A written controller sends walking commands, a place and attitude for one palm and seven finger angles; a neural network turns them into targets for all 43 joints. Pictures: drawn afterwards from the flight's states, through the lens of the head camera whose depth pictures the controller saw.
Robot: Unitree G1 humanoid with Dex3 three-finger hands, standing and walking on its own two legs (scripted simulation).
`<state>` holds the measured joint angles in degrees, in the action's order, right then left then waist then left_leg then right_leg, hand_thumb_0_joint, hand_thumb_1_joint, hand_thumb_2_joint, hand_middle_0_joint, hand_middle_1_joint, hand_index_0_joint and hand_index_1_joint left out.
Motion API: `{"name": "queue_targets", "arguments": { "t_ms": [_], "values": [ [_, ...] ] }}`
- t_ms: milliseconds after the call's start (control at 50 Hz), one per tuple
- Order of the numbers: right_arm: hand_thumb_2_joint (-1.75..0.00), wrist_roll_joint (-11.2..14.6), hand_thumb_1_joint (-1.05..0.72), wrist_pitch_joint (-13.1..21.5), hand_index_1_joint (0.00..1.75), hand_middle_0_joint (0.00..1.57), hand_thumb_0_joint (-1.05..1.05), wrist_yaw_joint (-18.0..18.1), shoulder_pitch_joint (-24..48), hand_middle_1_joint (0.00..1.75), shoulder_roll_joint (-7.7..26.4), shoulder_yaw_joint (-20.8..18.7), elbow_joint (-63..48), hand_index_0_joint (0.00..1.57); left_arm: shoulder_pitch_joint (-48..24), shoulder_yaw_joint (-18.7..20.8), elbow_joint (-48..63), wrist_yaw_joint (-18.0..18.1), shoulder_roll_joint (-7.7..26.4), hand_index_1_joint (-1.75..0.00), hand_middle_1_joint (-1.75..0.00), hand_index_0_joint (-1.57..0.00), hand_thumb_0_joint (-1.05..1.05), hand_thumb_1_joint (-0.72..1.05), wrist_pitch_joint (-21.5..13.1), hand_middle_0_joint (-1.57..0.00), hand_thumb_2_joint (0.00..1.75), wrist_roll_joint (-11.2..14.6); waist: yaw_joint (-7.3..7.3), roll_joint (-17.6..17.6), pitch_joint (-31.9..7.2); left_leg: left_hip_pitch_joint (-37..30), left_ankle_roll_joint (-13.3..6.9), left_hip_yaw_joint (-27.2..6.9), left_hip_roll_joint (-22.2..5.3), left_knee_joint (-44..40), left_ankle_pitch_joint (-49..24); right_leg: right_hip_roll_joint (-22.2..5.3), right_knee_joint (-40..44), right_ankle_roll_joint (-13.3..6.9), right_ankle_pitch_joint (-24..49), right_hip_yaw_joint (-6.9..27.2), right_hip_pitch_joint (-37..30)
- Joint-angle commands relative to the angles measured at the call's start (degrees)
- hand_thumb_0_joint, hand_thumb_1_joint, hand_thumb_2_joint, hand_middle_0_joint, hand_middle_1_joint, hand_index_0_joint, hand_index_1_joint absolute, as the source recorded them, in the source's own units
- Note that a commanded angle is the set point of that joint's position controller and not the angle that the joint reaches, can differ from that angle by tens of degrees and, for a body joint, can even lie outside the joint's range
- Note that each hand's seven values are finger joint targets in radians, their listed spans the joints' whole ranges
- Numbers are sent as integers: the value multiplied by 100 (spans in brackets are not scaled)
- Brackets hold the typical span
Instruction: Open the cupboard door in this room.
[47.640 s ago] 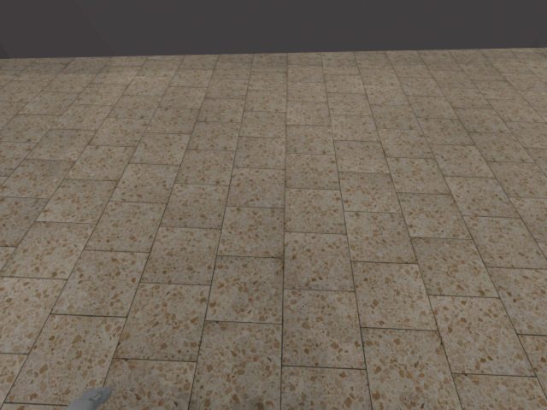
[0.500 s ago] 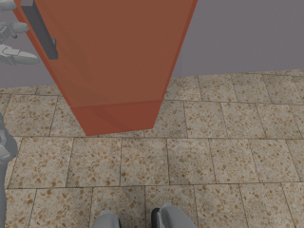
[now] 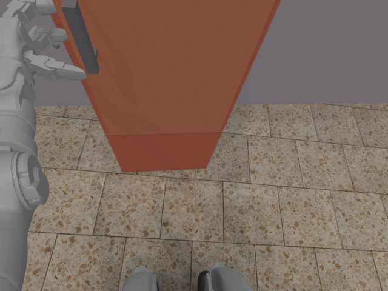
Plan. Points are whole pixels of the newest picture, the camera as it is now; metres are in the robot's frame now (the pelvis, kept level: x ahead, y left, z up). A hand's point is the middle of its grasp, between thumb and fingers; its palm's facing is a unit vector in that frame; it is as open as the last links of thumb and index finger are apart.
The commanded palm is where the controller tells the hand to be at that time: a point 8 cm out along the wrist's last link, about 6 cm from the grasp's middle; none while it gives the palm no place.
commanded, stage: slide the fingers in behind the handle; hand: left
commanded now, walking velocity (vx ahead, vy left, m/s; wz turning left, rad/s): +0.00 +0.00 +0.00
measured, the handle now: (84, 34) +0.57 +0.16 +0.13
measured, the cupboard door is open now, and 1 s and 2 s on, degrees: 0 0 0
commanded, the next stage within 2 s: move the hooked fingers beside the handle in 0.94 s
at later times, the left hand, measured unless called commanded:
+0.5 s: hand (61, 47) +0.54 +0.20 +0.13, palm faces +0.09 -1.00 -0.03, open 14.3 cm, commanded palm +0.54 +0.18 +0.12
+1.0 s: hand (63, 48) +0.54 +0.20 +0.13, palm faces +0.10 -0.99 -0.04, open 14.5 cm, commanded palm +0.53 +0.17 +0.12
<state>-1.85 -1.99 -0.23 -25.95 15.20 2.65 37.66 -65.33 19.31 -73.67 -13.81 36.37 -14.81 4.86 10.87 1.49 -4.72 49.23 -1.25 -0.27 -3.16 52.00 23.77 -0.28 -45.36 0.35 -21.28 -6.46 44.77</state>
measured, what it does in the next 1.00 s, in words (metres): stands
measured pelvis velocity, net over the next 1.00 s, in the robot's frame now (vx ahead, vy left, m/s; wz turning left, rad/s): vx -0.01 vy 0.00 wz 0.05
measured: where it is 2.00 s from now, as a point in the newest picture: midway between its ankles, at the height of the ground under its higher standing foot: outside the picture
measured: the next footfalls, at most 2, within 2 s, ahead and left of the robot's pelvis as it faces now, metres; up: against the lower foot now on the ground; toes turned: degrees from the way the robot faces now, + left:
none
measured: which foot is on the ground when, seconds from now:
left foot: down 0.00-1.00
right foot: down 0.00-1.00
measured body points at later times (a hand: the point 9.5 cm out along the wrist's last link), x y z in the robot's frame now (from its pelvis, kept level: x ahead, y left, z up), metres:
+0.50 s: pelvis +0.00 +0.00 +0.00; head +0.13 +0.03 +0.43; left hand +0.53 +0.25 +0.13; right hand -0.03 -0.27 -0.11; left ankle +0.00 +0.10 -0.69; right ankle -0.01 -0.13 -0.69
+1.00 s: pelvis -0.01 +0.00 -0.01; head +0.13 +0.03 +0.42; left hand +0.53 +0.25 +0.13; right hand -0.02 -0.27 -0.11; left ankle +0.00 +0.10 -0.69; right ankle -0.01 -0.13 -0.69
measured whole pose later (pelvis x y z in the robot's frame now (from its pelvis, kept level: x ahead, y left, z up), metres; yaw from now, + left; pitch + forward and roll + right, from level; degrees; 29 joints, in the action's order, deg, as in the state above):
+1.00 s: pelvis -0.01 +0.00 -0.01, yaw +3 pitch +21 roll -4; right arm -2.8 1.1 -2.6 -25.1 14.9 1.4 41.8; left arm -69.4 10.2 -74.5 -5.4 30.5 -15.5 7.0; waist 9.1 1.5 -4.7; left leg 51.4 -0.8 -3.2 -1.5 54.1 23.6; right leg -1.6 -47.9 -0.1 -22.7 -9.0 45.7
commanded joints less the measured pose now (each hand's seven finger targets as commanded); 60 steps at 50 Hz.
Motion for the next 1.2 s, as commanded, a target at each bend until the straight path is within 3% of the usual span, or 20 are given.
{"name": "queue_targets", "arguments": {
  "t_ms": [0,40,120,140,200,220,260,280,300,520,600,720,760,780,820,900,960,1020,1060,1180],
  "values": [
    [-90,24,-90,57,30,20,0,38,-1255,30,1124,-445,-59,20,-2876,-393,1266,-204,58,-120,-120,-30,0,-50,-344,-30,30,-8,469,1165,-2529,-3180,43,-527,28,-415,-2860,402,398,-144,1613,200,75],
    [-90,20,-90,79,30,20,0,41,-1257,30,1118,-433,-26,20,-3019,-452,1241,-160,-55,-120,-120,-30,0,-50,-345,-30,30,28,560,971,-2322,-2981,-6,-506,60,-445,-2611,402,435,-141,1576,206,18],
    [-90,21,-90,98,30,20,0,24,-1237,30,1127,-456,2,20,-2970,-474,1250,-104,-43,-120,-120,-30,0,-50,-371,-30,30,-26,510,1040,-2401,-3002,19,-522,60,-475,-2515,386,407,-153,1502,204,29],
    [-90,11,-90,109,30,20,0,20,-1242,30,1113,-447,-7,20,-3016,-538,1327,-92,-153,-120,-120,-30,0,-50,-402,-30,30,-4,511,1199,-2436,-3096,20,-534,71,-455,-2646,385,390,-170,1528,205,76],
    [-90,17,-90,129,30,20,0,-5,-1212,30,1098,-458,58,20,-3101,-794,1166,-68,-503,-120,-120,-30,0,-50,-373,-30,30,-8,632,1025,-2186,-2991,23,-555,63,-466,-2366,385,418,-149,1386,181,237],
    [-90,16,-90,134,30,20,0,2,-1208,30,1123,-465,70,20,-3133,-705,1109,-43,-354,-120,-120,-30,0,-50,-357,-30,30,-28,613,1042,-2130,-2902,24,-547,73,-476,-2217,377,415,-157,1313,194,239],
    [-90,-5,-90,170,30,20,0,-18,-1237,30,1102,-480,87,20,-3391,-821,1403,2,-511,-120,-120,-30,0,-50,-420,-30,30,-28,616,1304,-2459,-3213,44,-606,70,-460,-2523,377,368,-165,1418,192,258],
    [-90,-2,-90,186,30,20,0,-35,-1219,30,1078,-494,99,20,-3313,-980,1338,1,-751,-120,-120,-30,0,-50,-415,-30,30,-46,640,1303,-2462,-3290,53,-613,64,-432,-2515,379,365,-166,1382,172,362],
    [-90,-13,-90,193,30,20,0,-38,-1229,30,1089,-493,128,20,-3250,-991,1231,12,-812,-120,-120,-30,0,-50,-396,-30,30,-19,664,1144,-2387,-3236,56,-639,53,-437,-2470,377,369,-166,1357,152,368],
    [-90,-44,-90,302,30,20,0,-99,-1181,30,1091,-519,288,20,-3625,-1463,1127,190,-1519,-120,-120,-30,0,-50,-325,-30,30,-53,850,1153,-2210,-3135,52,-710,95,-413,-2069,346,306,-180,1182,124,662],
    [-90,-58,-90,323,30,20,0,-121,-1193,30,1099,-526,302,20,-3668,-1441,1179,205,-1474,-120,-120,-30,0,-50,-346,-30,30,-56,830,1140,-2395,-3188,49,-711,113,-362,-2207,345,276,-190,1260,133,600],
    [-90,-43,-90,341,30,20,0,-128,-1144,30,1098,-517,309,20,-3659,-1467,1030,202,-1517,-120,-120,-30,0,-50,-307,-30,30,-57,839,1178,-2204,-3091,53,-721,116,-360,-2100,341,269,-199,1189,125,702],
    [-90,-52,-90,352,30,20,0,-124,-1172,30,1099,-519,312,20,-3813,-1432,1263,218,-1421,-120,-120,-30,0,-50,-359,-30,30,-49,807,1335,-2449,-3265,61,-737,107,-343,-2363,341,236,-197,1294,140,655],
    [-90,-51,-90,356,30,20,0,-144,-1146,30,1072,-514,298,20,-3710,-1524,1148,217,-1599,-120,-120,-30,0,-50,-343,-30,30,-55,792,1357,-2417,-3294,76,-759,118,-338,-2321,347,220,-205,1233,114,724],
    [-90,-50,-90,350,30,20,0,-141,-1154,30,1091,-514,307,20,-3697,-1513,1110,230,-1588,-120,-120,-30,0,-50,-314,-30,30,-58,833,1181,-2304,-3145,64,-752,112,-348,-2162,346,231,-196,1199,107,717],
    [-90,-69,-90,384,30,20,0,-161,-1170,30,1073,-531,313,20,-3788,-1582,1290,267,-1713,-120,-120,-30,0,-50,-372,-30,30,-43,803,1284,-2537,-3399,83,-809,104,-335,-2390,354,212,-195,1248,99,718],
    [-90,-56,-90,383,30,20,0,-157,-1164,30,1088,-523,325,20,-3788,-1506,1308,268,-1558,-120,-120,-30,0,-50,-398,-30,30,-25,786,1310,-2562,-3360,84,-776,115,-327,-2398,353,213,-200,1278,115,670],
    [-90,-43,-90,386,30,20,0,-153,-1124,30,1091,-514,327,20,-3708,-1598,1084,265,-1730,-120,-120,-30,0,-50,-341,-30,30,-20,862,1120,-2172,-3098,67,-753,124,-390,-1965,351,266,-195,1117,99,733],
    [-90,-45,-90,401,30,20,0,-135,-1144,30,1117,-508,328,20,-3801,-1421,1166,286,-1431,-120,-120,-30,0,-50,-381,-30,30,-24,804,1154,-2288,-3093,66,-747,140,-405,-1976,346,254,-203,1131,122,644],
    [-90,-27,-90,391,30,20,0,-121,-1172,30,1109,-491,303,20,-3679,-1313,1096,222,-1246,-120,-120,-30,0,-50,-402,-30,30,-45,772,1152,-2320,-3082,59,-721,133,-393,-2093,350,247,-202,1182,126,593]
  ]
}}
